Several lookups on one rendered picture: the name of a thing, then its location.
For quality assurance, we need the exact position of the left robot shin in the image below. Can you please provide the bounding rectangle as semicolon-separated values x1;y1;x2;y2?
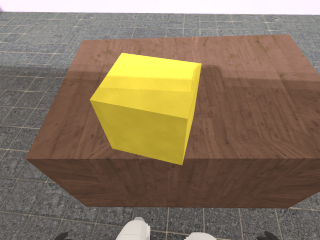
134;217;145;222

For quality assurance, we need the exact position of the pedestal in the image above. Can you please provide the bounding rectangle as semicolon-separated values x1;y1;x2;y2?
25;34;320;209

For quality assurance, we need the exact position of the carton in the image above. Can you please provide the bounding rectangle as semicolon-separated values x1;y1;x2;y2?
90;53;202;165

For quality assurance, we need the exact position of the robot left thigh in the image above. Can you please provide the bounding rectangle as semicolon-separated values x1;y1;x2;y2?
116;220;151;240

